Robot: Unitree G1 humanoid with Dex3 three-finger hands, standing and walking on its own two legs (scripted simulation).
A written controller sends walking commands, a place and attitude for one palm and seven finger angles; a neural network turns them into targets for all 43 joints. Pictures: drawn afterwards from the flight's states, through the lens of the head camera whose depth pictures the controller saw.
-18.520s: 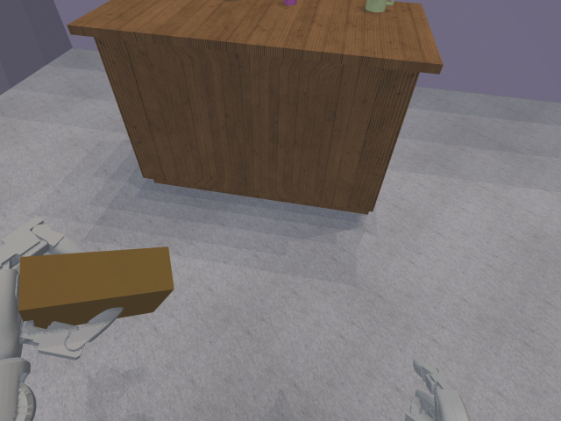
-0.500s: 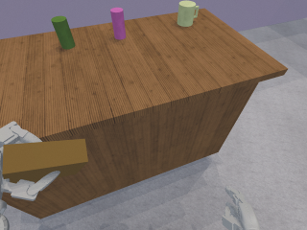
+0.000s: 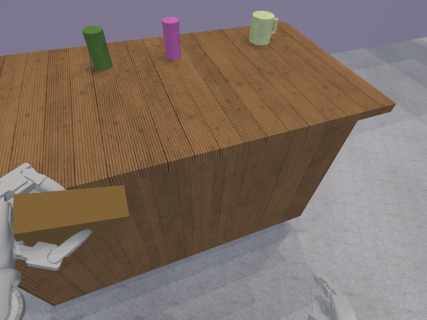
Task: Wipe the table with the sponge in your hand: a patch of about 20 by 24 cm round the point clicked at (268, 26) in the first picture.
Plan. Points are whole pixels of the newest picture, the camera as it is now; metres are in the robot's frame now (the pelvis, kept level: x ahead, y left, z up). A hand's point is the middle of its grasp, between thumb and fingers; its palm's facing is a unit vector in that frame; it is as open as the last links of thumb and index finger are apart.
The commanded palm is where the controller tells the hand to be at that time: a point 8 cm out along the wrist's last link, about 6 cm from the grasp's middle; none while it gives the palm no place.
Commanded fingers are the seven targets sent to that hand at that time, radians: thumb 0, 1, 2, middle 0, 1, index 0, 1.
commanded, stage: shuffle to correct the standing spot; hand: left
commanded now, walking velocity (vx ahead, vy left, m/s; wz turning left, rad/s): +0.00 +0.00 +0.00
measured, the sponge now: (89, 216) +0.23 +0.21 +0.12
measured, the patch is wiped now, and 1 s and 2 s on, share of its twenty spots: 0.00 0.00 0.00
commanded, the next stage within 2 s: come to a stop and stand still in 1.30 s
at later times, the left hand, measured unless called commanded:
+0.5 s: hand (87, 196) +0.25 +0.21 +0.15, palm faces +0.43 -0.84 -0.33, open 9.0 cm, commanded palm +0.19 +0.25 +0.17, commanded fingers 0.00 0.10 1.30 -1.20 -1.60 -1.20 -1.60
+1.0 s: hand (169, 141) +0.36 +0.11 +0.17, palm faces +0.38 -0.76 -0.53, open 9.0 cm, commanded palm +0.31 +0.15 +0.17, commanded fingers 0.00 0.10 1.30 -1.20 -1.60 -1.20 -1.60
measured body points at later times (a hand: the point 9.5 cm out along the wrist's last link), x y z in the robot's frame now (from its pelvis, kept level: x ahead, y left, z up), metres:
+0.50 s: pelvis +0.04 -0.04 -0.01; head +0.05 -0.03 +0.44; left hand +0.22 +0.25 +0.17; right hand +0.20 -0.25 -0.11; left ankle +0.00 +0.09 -0.70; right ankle +0.02 -0.10 -0.74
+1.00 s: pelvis +0.15 -0.13 -0.03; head +0.19 -0.14 +0.41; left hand +0.33 +0.15 +0.19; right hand +0.32 -0.33 -0.14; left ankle +0.13 +0.07 -0.72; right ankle +0.22 -0.25 -0.75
